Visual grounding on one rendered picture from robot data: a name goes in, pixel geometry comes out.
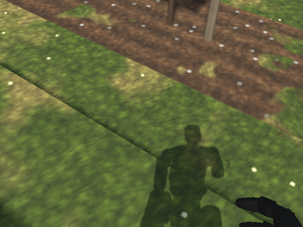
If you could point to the robot right hand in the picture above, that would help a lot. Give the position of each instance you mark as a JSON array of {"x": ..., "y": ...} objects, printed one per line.
[{"x": 282, "y": 217}]

